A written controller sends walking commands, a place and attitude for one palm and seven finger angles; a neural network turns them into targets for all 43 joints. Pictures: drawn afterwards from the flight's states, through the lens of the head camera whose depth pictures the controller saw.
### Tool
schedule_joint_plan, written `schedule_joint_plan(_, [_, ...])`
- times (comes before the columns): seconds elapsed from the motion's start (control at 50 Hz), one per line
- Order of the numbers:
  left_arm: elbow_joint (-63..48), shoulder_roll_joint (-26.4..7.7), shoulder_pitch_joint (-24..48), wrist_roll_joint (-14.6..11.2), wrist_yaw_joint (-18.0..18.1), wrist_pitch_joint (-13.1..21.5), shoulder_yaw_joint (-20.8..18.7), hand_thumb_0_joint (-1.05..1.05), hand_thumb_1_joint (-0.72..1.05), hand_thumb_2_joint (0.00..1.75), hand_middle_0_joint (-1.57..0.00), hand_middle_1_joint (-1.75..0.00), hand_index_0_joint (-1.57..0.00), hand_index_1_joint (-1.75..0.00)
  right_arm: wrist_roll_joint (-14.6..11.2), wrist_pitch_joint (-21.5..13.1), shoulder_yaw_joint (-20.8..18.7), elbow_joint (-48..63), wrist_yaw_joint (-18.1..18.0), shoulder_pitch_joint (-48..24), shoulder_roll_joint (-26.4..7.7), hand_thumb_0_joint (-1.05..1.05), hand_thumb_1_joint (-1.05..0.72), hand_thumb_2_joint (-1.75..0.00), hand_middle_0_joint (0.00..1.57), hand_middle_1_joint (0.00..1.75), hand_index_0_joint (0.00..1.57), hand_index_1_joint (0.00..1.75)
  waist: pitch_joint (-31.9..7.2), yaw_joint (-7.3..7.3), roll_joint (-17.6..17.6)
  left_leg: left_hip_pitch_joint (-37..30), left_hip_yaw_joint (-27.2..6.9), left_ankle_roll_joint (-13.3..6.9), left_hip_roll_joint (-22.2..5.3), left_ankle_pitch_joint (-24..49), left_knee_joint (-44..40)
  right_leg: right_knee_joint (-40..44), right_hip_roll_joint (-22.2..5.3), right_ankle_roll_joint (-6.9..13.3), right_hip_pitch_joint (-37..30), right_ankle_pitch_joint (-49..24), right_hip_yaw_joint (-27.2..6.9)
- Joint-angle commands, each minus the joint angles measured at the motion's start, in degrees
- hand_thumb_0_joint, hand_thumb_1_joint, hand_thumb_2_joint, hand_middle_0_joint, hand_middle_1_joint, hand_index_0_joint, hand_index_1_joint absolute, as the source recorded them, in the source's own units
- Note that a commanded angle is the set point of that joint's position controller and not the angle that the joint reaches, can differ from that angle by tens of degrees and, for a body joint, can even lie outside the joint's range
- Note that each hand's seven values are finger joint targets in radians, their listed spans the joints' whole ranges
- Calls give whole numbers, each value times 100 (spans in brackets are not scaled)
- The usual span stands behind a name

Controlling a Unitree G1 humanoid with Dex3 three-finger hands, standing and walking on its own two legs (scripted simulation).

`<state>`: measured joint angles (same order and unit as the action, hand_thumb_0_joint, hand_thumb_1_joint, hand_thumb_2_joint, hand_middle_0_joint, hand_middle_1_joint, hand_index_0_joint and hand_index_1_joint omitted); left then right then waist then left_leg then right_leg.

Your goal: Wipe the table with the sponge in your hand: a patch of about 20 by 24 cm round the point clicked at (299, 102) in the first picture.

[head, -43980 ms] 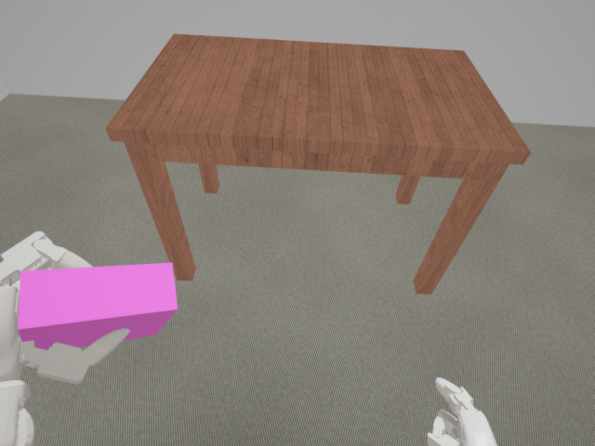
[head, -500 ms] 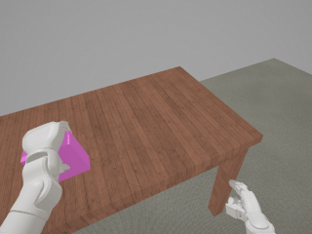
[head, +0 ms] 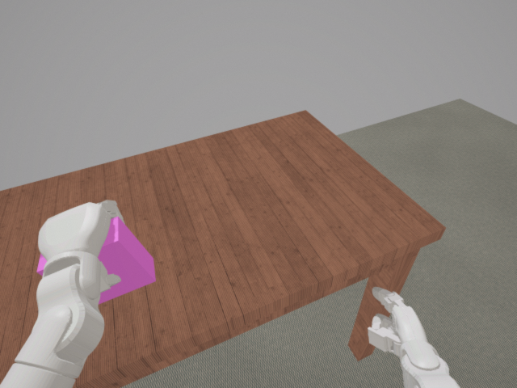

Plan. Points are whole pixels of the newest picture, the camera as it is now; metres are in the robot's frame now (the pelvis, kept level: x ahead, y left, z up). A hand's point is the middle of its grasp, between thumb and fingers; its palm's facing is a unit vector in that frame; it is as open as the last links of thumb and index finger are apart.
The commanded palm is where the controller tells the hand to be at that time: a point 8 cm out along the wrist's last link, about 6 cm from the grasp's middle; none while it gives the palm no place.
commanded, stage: bring the sponge back beside the body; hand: left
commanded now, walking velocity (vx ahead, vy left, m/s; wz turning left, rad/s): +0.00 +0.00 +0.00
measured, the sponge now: (109, 270) +0.25 +0.29 +0.07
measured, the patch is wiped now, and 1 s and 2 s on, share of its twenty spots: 1.00 1.00 1.00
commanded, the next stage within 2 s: step back with the hand held close in 1.34 s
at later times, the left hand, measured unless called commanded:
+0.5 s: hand (89, 266) +0.22 +0.29 +0.12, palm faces +0.14 -0.19 -0.97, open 9.2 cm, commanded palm +0.18 +0.29 +0.19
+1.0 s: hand (83, 292) +0.19 +0.28 +0.11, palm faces +0.14 -0.21 -0.97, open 9.2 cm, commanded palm +0.15 +0.28 +0.18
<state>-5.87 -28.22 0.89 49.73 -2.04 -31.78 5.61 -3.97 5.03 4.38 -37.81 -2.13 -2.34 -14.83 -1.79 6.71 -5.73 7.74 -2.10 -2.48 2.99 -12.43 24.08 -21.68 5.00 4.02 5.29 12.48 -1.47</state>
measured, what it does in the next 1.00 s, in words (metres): stands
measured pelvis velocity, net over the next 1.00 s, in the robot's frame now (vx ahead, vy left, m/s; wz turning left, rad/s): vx -0.01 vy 0.00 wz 0.00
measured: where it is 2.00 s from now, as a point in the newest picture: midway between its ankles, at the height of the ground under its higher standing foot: outside the picture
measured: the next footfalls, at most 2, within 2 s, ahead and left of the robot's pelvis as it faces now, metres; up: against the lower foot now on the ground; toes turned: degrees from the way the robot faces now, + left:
none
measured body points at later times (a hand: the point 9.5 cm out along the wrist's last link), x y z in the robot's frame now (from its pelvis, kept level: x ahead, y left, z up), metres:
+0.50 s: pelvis +0.00 +0.01 +0.00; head -0.04 -0.03 +0.45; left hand +0.21 +0.30 +0.17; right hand +0.27 -0.17 -0.05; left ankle +0.01 +0.09 -0.74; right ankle -0.01 -0.08 -0.74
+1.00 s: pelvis -0.01 +0.00 +0.00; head -0.05 -0.04 +0.44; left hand +0.17 +0.29 +0.16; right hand +0.26 -0.19 -0.05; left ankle +0.01 +0.09 -0.74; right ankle -0.01 -0.08 -0.74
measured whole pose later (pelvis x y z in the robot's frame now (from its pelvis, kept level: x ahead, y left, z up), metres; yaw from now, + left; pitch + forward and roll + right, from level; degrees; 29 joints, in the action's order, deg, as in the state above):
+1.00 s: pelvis -0.01 +0.00 +0.00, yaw +0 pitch -6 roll -1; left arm -21.7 -28.5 -15.7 46.0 -0.6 -31.7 3.0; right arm -3.3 5.1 4.2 -36.1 -2.1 -1.3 -15.0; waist -1.7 7.3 -6.0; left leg 7.0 -2.1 -2.3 2.5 -13.0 25.7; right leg -22.3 5.6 4.2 4.2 12.5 -1.6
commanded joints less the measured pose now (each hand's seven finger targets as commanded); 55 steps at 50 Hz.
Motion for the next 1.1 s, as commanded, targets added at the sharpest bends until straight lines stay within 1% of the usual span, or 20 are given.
schedule_joint_plan(0.0, [-1239,-1314,1242,137,223,-28,-916,0,10,130,-120,-160,-120,-160,-4,-259,-252,1086,-6,-1552,-644,0,-90,-90,20,30,20,30,-998,17,275,-170,-460,-78,-138,1241,-202,243,-303,190,-200,-1150,-746])
schedule_joint_plan(0.04, [-1464,-1107,1156,141,199,-44,-733,0,10,130,-120,-160,-120,-160,-12,-251,-232,1138,10,-1574,-589,0,-90,-90,20,30,20,30,-1050,7,181,-203,-455,-95,-134,1356,-184,197,-318,170,-227,-1286,-634])
schedule_joint_plan(0.1, [-1712,-1330,1096,121,211,-33,-915,0,10,130,-120,-160,-120,-160,5,-237,-243,1147,3,-1559,-635,0,-90,-90,20,30,20,30,-987,-2,172,-253,-505,-103,-162,1336,-190,210,-279,190,-162,-1189,-702])
schedule_joint_plan(0.14, [-1791,-1148,1142,157,231,0,-763,0,10,130,-120,-160,-120,-160,3,-262,-221,1184,-10,-1518,-569,0,-90,-90,20,30,20,30,-983,-14,145,-273,-518,-104,-171,1332,-211,209,-280,179,-149,-1091,-586])
schedule_joint_plan(0.18, [-1795,-1223,1088,185,262,31,-829,0,10,130,-120,-160,-120,-160,17,-243,-233,1151,-26,-1495,-588,0,-90,-90,20,30,20,30,-981,-4,118,-285,-525,-97,-176,1280,-229,234,-276,179,-148,-990,-592])
schedule_joint_plan(0.2, [-1981,-1455,1191,175,301,66,-1003,0,10,130,-120,-160,-120,-160,26,-260,-235,1160,-41,-1521,-621,0,-90,-90,20,30,20,30,-968,13,-17,-316,-562,-99,-186,1222,-265,252,-239,219,-146,-864,-687])
schedule_joint_plan(0.24, [-1937,-1201,1164,210,342,89,-817,0,10,130,-120,-160,-120,-160,24,-294,-223,1173,-45,-1498,-550,0,-90,-90,20,30,20,30,-979,6,-15,-344,-551,-93,-181,1279,-245,244,-246,214,-125,-865,-596])
schedule_joint_plan(0.3, [-1923,-1360,1019,163,359,83,-996,0,10,130,-120,-160,-120,-160,30,-271,-241,1134,-53,-1515,-615,0,-90,-90,20,30,20,30,-908,17,83,-303,-575,-77,-202,1140,-301,307,-226,237,-130,-735,-720])
schedule_joint_plan(0.36, [-1953,-1074,740,109,337,33,-800,0,10,130,-120,-160,-120,-160,22,-279,-220,1172,-28,-1558,-577,0,-90,-90,20,30,20,30,-928,53,38,-346,-567,-78,-191,1267,-270,290,-244,218,-122,-876,-587])
schedule_joint_plan(0.42, [-2167,-1023,696,53,328,10,-781,0,10,130,-120,-160,-120,-160,17,-300,-215,1234,-21,-1564,-568,0,-90,-90,20,30,20,30,-985,78,-91,-329,-580,-92,-213,1211,-296,252,-228,227,-153,-804,-558])
schedule_joint_plan(0.48, [-2159,-1026,367,18,327,-7,-845,0,10,130,-120,-160,-120,-160,30,-259,-230,1200,-6,-1510,-574,0,-90,-90,20,30,20,30,-929,35,245,-295,-555,-85,-216,1280,-265,266,-243,182,-135,-925,-577])
schedule_joint_plan(0.5, [-2275,-1234,377,-7,342,1,-1014,0,10,130,-120,-160,-120,-160,42,-266,-228,1218,-19,-1550,-610,0,-90,-90,20,30,20,30,-891,58,145,-284,-574,-93,-234,1183,-288,276,-218,205,-128,-818,-670])
schedule_joint_plan(0.54, [-2213,-1196,203,12,365,-22,-1055,0,10,130,-120,-160,-120,-160,39,-255,-213,1213,-5,-1526,-571,0,-90,-90,20,30,20,30,-952,81,272,-231,-531,-88,-189,1290,-211,236,-244,192,-198,-985,-643])
schedule_joint_plan(0.6, [-2493,-1415,182,-26,397,-10,-1222,0,10,130,-120,-160,-120,-160,58,-210,-224,1233,2,-1548,-615,0,-90,-90,20,30,20,30,-898,85,153,-250,-542,-85,-188,1284,-203,249,-232,206,-205,-1038,-761])
schedule_joint_plan(0.68, [-2343,-1111,75,-40,382,-21,-959,0,10,130,-120,-160,-120,-160,26,-210,-217,1213,-15,-1513,-579,0,-90,-90,20,30,20,30,-658,4,24,-238,-543,-85,-198,1109,-201,339,-245,183,19,-729,-697])
schedule_joint_plan(0.72, [-2587,-1146,225,-56,384,11,-947,0,10,130,-120,-160,-120,-160,34,-271,-210,1309,-48,-1565,-567,0,-90,-90,20,30,20,30,-748,57,-146,-281,-552,-116,-181,1025,-183,335,-246,204,-18,-604,-698])
schedule_joint_plan(0.88, [-2671,-1190,-464,-80,403,119,-1119,0,10,130,-120,-160,-120,-160,66,-296,-257,1271,-44,-1493,-565,0,-90,-90,20,30,20,30,-740,61,242,-262,-513,-107,-165,1085,-76,330,-288,152,-34,-746,-810])
schedule_joint_plan(0.9, [-2831,-1376,-415,-110,428,156,-1257,0,10,130,-120,-160,-120,-160,65,-311,-251,1280,-46,-1519,-595,0,-90,-90,20,30,20,30,-755,67,182,-273,-555,-109,-173,999,-104,356,-254,180,-35,-598,-913])
schedule_joint_plan(0.96, [-2743,-1215,-566,-97,458,139,-1185,0,10,130,-120,-160,-120,-160,76,-317,-243,1277,-45,-1503,-570,0,-90,-90,20,30,20,30,-660,99,73,-266,-524,-107,-157,1094,-75,346,-267,176,17,-728,-778])
schedule_joint_plan(1.08, [-2519,-1139,-367,-120,466,125,-1081,0,10,130,-120,-160,-120,-160,60,-329,-248,1217,-86,-1487,-577,0,-90,-90,20,30,20,30,-434,2,158,-203,-487,-89,-166,788,-61,490,-294,152,233,-302,-925])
